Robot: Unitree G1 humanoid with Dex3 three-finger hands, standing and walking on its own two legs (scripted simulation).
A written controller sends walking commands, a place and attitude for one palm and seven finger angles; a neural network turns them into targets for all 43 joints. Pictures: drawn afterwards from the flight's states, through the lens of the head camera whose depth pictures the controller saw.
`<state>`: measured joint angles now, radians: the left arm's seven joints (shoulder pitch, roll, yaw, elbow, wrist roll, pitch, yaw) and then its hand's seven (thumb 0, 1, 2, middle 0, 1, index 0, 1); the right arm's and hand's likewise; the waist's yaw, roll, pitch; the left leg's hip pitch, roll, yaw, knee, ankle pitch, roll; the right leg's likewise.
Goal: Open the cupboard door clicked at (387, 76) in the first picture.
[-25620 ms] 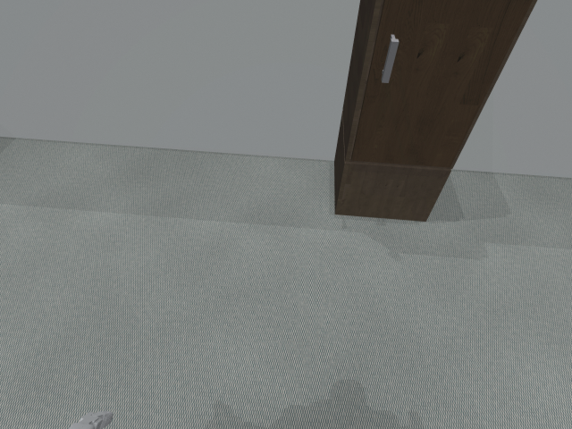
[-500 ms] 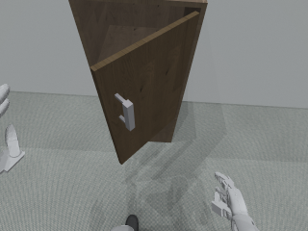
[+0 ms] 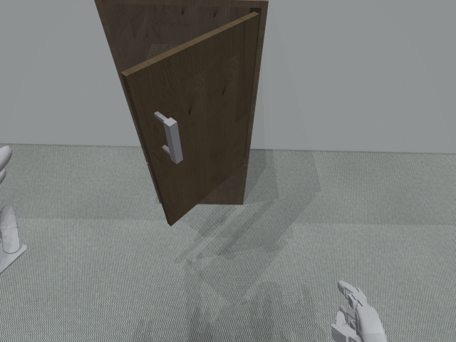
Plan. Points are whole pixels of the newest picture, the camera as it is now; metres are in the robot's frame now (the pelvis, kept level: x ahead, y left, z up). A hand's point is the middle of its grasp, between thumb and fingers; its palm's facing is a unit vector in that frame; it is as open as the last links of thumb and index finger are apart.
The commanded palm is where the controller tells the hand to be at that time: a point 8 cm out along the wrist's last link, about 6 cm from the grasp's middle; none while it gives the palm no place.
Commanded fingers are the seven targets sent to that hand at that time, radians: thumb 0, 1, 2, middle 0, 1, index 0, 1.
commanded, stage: stop stepping back and stand still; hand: left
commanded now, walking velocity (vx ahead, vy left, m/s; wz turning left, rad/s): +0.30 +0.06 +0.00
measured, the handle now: (168, 137) +0.54 +0.15 +0.01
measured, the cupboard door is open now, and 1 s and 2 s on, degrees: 48 48 48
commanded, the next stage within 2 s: let the arm hang, fingers relaxed in 0.62 s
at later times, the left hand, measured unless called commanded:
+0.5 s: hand out of the picture +0.16 +0.29 +0.17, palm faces +0.45 -0.76 -0.46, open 7.4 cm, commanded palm +0.11 +0.32 +0.18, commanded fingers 0.00 0.90 0.90 -0.20 -0.30 -0.20 -0.30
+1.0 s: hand out of the picture +0.02 +0.21 -0.16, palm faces +0.00 -0.98 -0.18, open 7.4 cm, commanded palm none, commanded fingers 0.00 0.90 0.90 -0.20 -0.30 -0.20 -0.30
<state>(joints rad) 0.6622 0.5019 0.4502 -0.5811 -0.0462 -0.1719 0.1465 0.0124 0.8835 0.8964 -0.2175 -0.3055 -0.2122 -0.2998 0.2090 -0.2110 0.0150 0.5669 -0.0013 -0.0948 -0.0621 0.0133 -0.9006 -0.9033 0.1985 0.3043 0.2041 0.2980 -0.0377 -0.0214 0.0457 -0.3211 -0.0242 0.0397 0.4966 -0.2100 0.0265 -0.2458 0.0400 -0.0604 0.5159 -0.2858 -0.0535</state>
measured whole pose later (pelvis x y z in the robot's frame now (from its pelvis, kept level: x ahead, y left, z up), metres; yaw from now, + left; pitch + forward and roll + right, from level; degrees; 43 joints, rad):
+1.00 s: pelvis -0.05 +0.03 +0.00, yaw +3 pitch -1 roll +0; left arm 0.24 0.17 -0.01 0.86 0.02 0.06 0.00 0.01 0.91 0.90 -0.20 -0.30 -0.19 -0.30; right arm 0.19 -0.24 0.00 0.93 -0.03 0.02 0.00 0.01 -0.90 -0.90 0.20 0.30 0.20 0.30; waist -0.03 0.00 0.05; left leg -0.28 0.01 0.04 0.56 -0.27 0.00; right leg -0.31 -0.03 -0.08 0.56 -0.24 -0.02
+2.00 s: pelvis -0.05 +0.02 +0.01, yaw +3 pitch -2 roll +0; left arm 0.15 0.22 0.02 1.14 0.01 -0.01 0.02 0.00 0.90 0.90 -0.20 -0.30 -0.20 -0.30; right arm 0.20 -0.22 -0.01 1.13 -0.03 0.01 -0.02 0.01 -0.90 -0.90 0.20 0.30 0.20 0.30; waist -0.01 0.03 0.07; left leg -0.16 0.02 0.02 0.37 -0.18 -0.02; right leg -0.19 0.00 -0.10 0.38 -0.16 -0.04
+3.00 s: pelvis -0.03 +0.01 -0.01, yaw -8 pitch -1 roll +1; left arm 0.17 0.20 0.07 0.98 0.02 0.07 -0.02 0.00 0.90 0.90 -0.20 -0.30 -0.20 -0.30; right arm 0.25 -0.21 -0.04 1.02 -0.04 0.03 -0.04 0.01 -0.90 -0.90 0.20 0.30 0.21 0.30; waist 0.01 0.02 0.11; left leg -0.20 0.12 0.19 0.57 -0.34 -0.04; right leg -0.34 0.01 -0.03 0.73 -0.38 -0.02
